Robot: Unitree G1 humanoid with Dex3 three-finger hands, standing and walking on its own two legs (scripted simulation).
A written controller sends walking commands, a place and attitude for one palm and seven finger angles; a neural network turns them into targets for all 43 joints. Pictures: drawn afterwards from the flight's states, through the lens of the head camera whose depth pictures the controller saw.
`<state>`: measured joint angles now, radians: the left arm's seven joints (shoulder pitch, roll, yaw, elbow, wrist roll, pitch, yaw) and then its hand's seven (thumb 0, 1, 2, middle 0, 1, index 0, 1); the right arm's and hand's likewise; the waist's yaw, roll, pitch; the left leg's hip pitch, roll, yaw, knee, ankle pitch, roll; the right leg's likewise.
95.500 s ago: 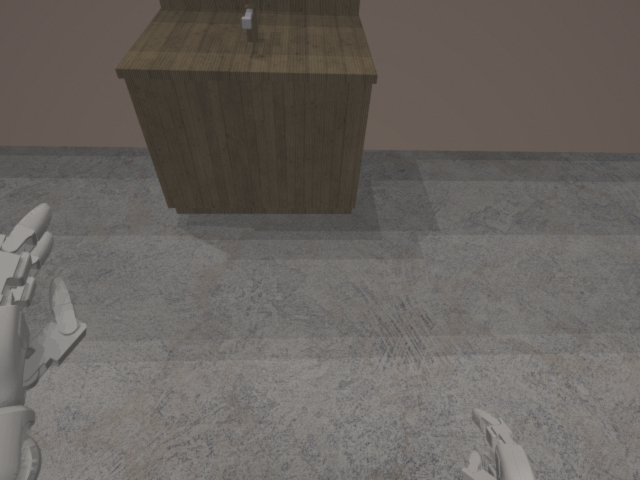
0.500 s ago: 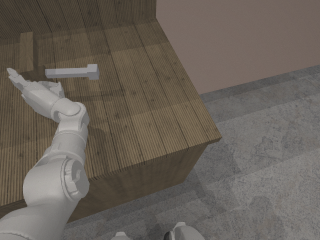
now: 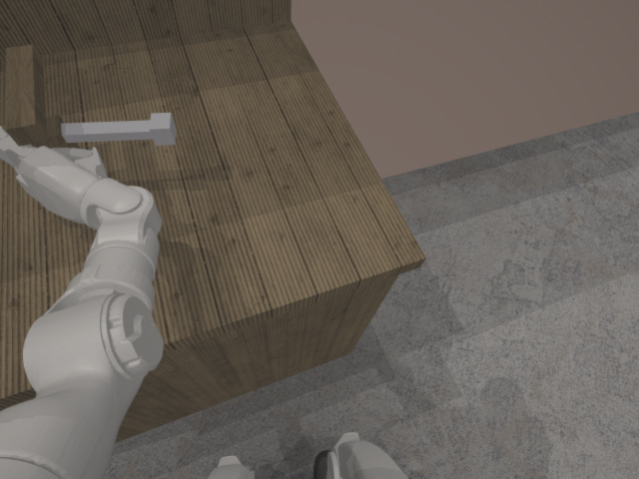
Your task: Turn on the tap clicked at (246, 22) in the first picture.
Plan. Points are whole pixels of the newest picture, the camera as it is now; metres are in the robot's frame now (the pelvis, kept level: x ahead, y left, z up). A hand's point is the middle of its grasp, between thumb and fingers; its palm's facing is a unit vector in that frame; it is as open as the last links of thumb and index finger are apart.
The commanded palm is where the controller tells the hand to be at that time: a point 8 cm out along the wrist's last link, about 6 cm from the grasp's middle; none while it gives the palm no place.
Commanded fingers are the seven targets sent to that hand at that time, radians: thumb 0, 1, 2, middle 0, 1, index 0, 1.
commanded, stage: push the lever round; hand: left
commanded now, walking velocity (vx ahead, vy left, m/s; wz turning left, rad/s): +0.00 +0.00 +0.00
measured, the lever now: (163, 129) +0.55 +0.14 +0.08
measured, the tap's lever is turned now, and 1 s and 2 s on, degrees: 77 77 77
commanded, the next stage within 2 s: lift the hand up off the lever in 0.58 s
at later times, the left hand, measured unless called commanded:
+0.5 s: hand (101, 153) +0.52 +0.22 +0.07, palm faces +0.84 -0.53 -0.14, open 7.6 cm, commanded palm +0.51 +0.24 +0.08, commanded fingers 0.00 0.90 0.90 -0.15 -0.15 -0.15 -0.15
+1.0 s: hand (101, 151) +0.52 +0.22 +0.07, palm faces +0.85 -0.51 -0.12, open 7.6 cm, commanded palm +0.50 +0.24 +0.09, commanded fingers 0.00 0.90 0.90 -0.15 -0.15 -0.15 -0.15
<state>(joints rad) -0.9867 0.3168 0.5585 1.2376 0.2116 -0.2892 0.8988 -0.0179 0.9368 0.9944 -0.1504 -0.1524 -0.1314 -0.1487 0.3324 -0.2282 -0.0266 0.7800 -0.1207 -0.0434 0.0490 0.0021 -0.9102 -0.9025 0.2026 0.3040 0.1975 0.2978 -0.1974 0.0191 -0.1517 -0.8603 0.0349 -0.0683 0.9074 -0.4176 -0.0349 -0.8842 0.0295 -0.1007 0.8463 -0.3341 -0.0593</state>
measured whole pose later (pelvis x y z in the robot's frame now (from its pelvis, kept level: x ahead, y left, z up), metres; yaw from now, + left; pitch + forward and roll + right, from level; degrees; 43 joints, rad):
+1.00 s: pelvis -0.02 -0.03 -0.01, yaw -1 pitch +23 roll -1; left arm -1.08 0.51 0.66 1.33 0.21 -0.25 0.87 -0.01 0.99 1.06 -0.15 -0.15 -0.08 -0.15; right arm 0.39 -0.25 0.01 0.77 -0.10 -0.11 0.04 0.00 -0.91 -0.90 0.20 0.30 0.20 0.30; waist -0.26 0.03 -0.14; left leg -0.95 0.08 -0.09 0.94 -0.40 -0.01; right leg -0.98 0.08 -0.12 0.85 -0.29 -0.10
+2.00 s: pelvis +0.00 -0.01 +0.01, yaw -3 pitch +19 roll -1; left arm -0.91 0.36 0.75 1.12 0.22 -0.17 0.84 -0.01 1.03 0.97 -0.15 -0.15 -0.05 -0.15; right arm 0.37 -0.23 -0.02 0.78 -0.10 -0.11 0.03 0.00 -0.91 -0.90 0.20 0.30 0.20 0.30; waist -0.25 0.02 -0.13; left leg -0.77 0.07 -0.03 0.85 -0.41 -0.04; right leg -0.81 0.07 -0.06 0.79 -0.31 -0.07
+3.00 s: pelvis +0.03 -0.02 +0.02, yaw -4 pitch +15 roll +0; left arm -0.76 0.23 0.77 0.82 0.14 0.06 0.73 0.01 0.93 0.92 -0.15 -0.15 -0.08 -0.15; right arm 0.34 -0.23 -0.05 0.79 -0.10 -0.16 0.03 0.01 -0.91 -0.90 0.20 0.30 0.20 0.30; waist -0.19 0.01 -0.13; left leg -0.61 0.07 0.00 0.77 -0.41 -0.05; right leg -0.68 0.08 -0.02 0.75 -0.33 -0.08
